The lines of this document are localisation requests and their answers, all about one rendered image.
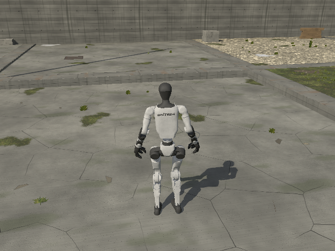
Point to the robot right shin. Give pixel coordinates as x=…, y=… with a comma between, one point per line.
x=176, y=185

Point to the left robot upper arm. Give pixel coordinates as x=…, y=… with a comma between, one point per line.
x=146, y=121

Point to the humanoid robot torso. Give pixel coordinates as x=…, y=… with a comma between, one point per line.
x=166, y=122

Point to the robot left hand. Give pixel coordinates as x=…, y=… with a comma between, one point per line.
x=139, y=150

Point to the robot right hand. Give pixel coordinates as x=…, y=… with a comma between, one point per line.
x=191, y=145

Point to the right robot forearm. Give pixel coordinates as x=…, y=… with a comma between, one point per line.
x=192, y=136

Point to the left robot forearm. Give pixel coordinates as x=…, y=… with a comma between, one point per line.
x=140, y=139

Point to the right robot upper arm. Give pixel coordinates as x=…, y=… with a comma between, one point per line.
x=185, y=117

